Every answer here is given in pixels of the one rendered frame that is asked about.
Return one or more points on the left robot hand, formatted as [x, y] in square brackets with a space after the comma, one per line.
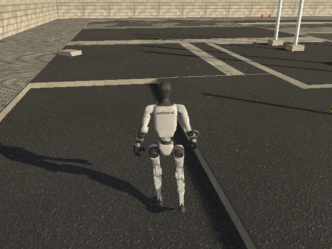
[138, 149]

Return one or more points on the humanoid robot torso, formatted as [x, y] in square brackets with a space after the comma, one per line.
[165, 118]

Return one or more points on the robot right forearm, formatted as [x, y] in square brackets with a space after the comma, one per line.
[191, 135]

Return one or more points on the robot left forearm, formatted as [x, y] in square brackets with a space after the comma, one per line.
[139, 138]

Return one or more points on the robot right upper arm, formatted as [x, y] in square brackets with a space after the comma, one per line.
[184, 116]

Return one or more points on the right robot hand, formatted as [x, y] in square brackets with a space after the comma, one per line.
[191, 143]

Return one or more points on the humanoid robot head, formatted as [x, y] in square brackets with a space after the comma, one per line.
[165, 90]

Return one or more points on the robot left upper arm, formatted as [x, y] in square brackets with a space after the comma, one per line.
[146, 117]

